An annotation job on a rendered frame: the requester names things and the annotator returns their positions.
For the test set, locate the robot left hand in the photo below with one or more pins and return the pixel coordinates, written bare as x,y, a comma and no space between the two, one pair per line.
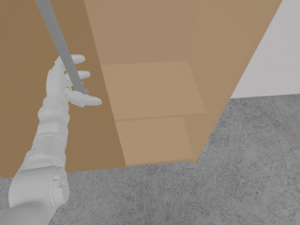
57,83

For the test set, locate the wardrobe door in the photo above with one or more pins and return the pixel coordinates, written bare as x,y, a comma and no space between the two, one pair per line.
27,53

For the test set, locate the handle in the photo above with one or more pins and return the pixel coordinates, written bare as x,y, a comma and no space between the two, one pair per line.
46,10

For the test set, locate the robot left upper arm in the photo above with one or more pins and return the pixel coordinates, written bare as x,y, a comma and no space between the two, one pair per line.
35,196

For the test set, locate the robot left forearm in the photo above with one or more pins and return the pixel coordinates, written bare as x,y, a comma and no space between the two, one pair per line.
51,139

